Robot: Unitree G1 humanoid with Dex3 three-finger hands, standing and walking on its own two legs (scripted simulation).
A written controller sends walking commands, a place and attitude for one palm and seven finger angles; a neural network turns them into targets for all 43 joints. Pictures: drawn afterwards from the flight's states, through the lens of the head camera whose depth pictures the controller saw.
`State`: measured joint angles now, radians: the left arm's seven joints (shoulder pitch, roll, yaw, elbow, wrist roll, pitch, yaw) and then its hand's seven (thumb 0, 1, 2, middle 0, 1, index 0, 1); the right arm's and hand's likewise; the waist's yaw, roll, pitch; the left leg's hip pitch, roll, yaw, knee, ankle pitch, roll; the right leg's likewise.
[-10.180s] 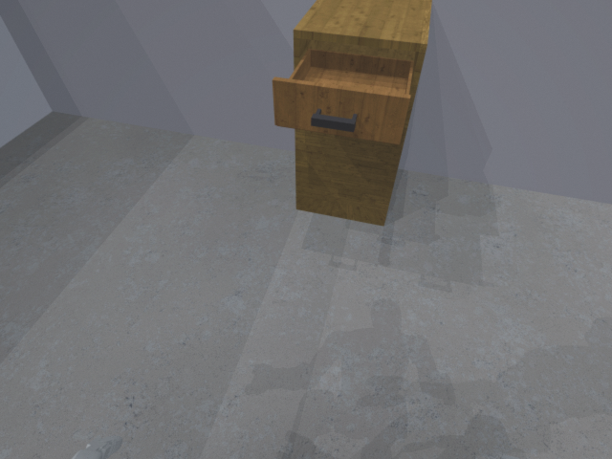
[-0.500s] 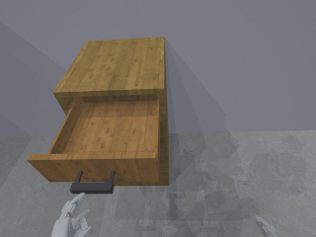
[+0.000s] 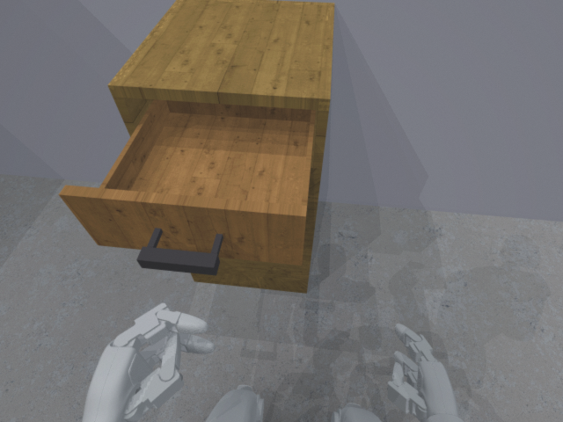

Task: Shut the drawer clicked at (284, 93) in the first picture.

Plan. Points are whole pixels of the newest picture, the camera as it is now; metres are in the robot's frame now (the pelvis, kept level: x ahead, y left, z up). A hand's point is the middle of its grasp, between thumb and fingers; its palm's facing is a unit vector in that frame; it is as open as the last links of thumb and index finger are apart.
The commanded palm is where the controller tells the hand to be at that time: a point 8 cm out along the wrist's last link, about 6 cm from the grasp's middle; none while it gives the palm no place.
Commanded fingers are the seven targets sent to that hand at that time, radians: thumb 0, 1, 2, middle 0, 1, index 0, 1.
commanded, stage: raise the hand and make a fist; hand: left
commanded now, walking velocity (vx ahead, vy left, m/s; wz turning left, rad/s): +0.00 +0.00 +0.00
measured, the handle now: (183, 249) +0.36 +0.19 +0.02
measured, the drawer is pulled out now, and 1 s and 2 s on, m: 0.25 0.25 0.25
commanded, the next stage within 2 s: bring the fist close to the handle in 1.16 s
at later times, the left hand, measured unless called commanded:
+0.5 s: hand (153, 368) +0.17 +0.15 +0.10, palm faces +0.02 -1.00 -0.03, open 3.1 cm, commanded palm +0.11 +0.21 +0.11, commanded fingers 0.00 0.90 0.90 -1.40 -1.60 -1.40 -1.60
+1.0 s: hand (131, 385) +0.15 +0.17 +0.11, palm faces +0.02 -1.00 -0.05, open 3.2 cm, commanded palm +0.09 +0.22 +0.12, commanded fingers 0.00 0.90 0.90 -1.40 -1.60 -1.40 -1.60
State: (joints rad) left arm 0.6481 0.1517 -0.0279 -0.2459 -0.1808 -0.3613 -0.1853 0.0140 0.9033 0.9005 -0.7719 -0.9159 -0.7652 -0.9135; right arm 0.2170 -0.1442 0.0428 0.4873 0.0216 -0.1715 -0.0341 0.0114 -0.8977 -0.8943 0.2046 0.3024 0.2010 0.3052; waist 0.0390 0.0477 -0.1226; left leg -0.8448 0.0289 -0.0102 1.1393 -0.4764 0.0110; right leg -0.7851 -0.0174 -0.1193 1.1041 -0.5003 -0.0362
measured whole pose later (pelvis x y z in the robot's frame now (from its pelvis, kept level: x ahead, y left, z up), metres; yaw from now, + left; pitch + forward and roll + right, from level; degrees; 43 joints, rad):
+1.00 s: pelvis +0.03 +0.01 +0.02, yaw +0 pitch +8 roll -2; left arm 0.91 0.20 0.05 -0.45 -0.22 -0.33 -0.20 0.01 0.90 0.90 -1.40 -1.60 -1.39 -1.60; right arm 0.24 -0.19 -0.01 0.46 0.06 -0.20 -0.04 0.01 -0.90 -0.89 0.20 0.30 0.20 0.30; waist 0.03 0.04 -0.14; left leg -0.70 0.02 -0.01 1.04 -0.48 0.02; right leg -0.63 -0.01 -0.11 0.99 -0.49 -0.02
